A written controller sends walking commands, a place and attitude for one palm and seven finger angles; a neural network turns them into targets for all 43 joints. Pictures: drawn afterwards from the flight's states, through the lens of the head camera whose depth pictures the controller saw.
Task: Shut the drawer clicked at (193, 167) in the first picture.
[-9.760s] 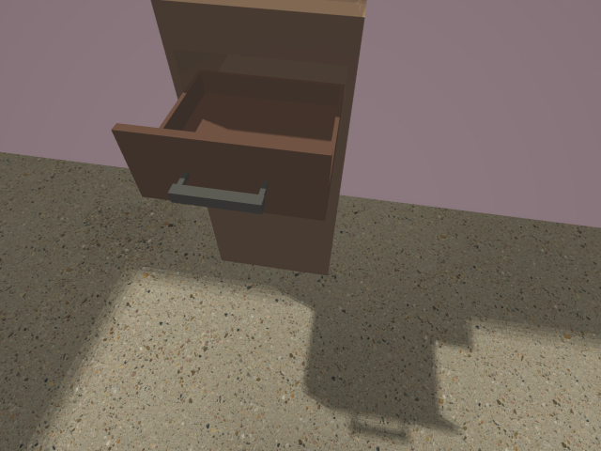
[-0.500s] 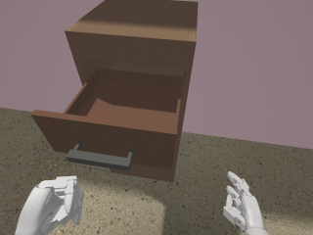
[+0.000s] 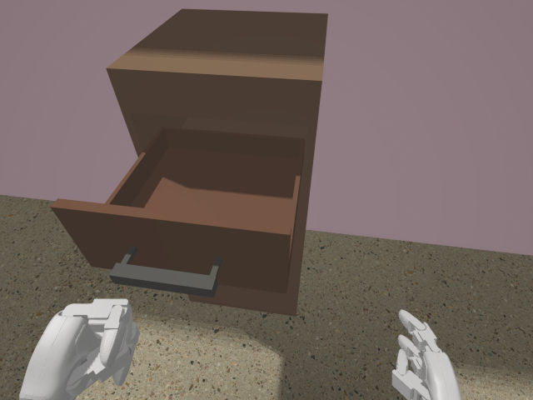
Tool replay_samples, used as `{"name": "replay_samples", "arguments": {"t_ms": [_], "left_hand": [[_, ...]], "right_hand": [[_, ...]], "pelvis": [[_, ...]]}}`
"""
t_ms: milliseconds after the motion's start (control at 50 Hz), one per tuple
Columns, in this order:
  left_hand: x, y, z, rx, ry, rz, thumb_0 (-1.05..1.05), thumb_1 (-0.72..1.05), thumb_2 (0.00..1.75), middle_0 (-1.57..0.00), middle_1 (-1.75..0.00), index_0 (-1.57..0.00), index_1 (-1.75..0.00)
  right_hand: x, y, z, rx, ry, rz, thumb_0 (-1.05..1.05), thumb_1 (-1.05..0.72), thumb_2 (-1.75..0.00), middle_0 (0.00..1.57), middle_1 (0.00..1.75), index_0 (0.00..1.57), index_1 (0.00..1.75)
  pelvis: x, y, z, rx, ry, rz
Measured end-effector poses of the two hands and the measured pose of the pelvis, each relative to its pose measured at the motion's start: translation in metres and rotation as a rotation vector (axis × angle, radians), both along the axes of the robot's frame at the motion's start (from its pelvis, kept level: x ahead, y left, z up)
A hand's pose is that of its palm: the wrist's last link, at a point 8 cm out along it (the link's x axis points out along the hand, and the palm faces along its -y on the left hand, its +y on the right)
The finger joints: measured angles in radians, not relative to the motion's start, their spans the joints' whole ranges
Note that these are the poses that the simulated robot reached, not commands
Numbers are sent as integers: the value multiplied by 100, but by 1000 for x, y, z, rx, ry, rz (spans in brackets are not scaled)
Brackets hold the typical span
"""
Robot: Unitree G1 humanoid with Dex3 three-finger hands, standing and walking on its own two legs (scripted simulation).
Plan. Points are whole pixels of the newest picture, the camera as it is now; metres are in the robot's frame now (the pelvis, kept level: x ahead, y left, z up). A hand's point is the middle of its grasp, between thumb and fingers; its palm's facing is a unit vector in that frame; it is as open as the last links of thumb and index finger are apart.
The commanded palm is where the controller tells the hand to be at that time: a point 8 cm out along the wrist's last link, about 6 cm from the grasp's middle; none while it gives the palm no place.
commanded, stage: raise the hand and make a fist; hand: left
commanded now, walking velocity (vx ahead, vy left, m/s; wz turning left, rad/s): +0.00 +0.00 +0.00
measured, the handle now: (169, 268) +0.31 +0.20 +0.03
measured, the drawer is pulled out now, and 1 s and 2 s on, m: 0.29 0.29 0.29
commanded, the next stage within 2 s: bring the fist close to the handle in 0.08 s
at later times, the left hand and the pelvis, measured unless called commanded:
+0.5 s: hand (134, 352) +0.16 +0.18 +0.09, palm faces +0.00 -0.99 -0.10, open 3.3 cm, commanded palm +0.12 +0.23 +0.09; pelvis +0.00 -0.03 +0.00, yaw +0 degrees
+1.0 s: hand (159, 328) +0.21 +0.18 +0.04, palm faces -0.06 -1.00 -0.06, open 3.3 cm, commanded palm +0.18 +0.23 +0.04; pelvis +0.00 +0.00 -0.02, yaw +0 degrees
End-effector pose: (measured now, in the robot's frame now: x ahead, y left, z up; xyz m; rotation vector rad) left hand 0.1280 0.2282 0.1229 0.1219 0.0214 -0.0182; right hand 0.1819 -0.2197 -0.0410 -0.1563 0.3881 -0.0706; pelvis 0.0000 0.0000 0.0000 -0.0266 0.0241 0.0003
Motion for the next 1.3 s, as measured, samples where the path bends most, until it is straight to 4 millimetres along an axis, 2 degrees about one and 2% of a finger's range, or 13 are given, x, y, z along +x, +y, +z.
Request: {"name": "replay_samples", "arguments": {"t_ms": [260, 380, 540, 880, 1140, 1300], "left_hand": [[-2, 8, 1, 16, 7, 30, 1, 90, 90, -140, -160, -140, -160], [-1, 6, -15, -15, 26, 36, 1, 90, 90, -140, -160, -140, -160], [12, 2, -28, -22, 18, 12, 1, 90, 90, -140, -160, -140, -160], [47, 1, -62, -55, 41, -26, 1, 90, 90, -140, -160, -140, -160], [75, 2, -90, -75, 43, -45, 1, 90, 90, -140, -160, -140, -160], [81, -3, -98, -76, 40, -55, 1, 90, 90, -140, -160, -140, -160]], "right_hand": [[5, -26, 0, 6, -24, -31, 1, -90, -90, 20, 30, 21, 30], [9, -34, 0, -17, -24, -23, 1, -90, -90, 20, 30, 21, 30], [2, -40, -7, -35, 22, -37, 1, -90, -90, 20, 30, 21, 30], [-19, -29, -33, -52, 158, -60, 1, -90, -90, 20, 30, 21, 30], [-21, -15, -50, -64, 222, -53, 1, -90, -90, 20, 30, 21, 30], [-21, -11, -58, -59, 254, -59, 1, -90, -90, 20, 30, 21, 30]], "pelvis": [[4, -21, 3, 7, 2, -1], [2, -26, 2, 8, 12, 4], [0, -26, 0, 10, 30, 4], [0, -9, -11, 8, 96, -1], [0, 3, -25, -2, 156, -7], [1, 7, -32, -5, 181, -14]]}}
